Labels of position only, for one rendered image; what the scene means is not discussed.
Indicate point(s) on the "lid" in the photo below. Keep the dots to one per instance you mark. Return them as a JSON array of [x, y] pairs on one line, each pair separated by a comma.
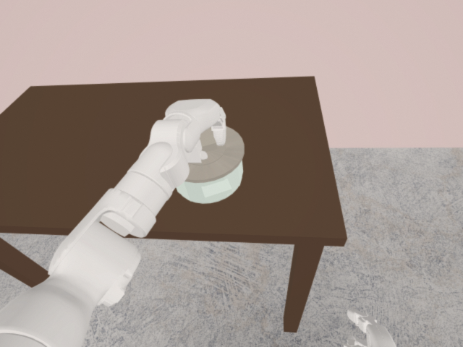
[[220, 162]]

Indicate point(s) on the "right robot hand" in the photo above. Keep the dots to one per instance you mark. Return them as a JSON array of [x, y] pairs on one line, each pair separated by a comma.
[[377, 335]]

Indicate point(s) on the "robot left forearm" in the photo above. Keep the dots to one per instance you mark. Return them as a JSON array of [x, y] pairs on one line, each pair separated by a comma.
[[132, 205]]

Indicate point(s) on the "knob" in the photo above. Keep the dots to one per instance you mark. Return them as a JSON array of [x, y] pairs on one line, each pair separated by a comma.
[[208, 141]]

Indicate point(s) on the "robot left upper arm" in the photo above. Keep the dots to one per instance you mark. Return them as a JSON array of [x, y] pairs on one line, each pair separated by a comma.
[[57, 312]]

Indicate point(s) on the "pot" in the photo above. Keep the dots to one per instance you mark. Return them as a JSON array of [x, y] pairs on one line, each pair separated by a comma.
[[212, 191]]

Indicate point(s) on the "table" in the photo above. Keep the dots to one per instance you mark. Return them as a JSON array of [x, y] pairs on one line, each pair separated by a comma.
[[62, 147]]

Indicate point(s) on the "left robot hand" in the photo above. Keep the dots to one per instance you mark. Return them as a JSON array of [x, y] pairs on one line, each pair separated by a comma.
[[208, 114]]

